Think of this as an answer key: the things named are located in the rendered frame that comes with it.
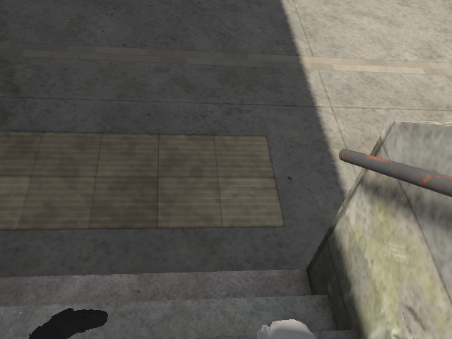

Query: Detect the stairs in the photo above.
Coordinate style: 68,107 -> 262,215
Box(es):
0,269 -> 360,339

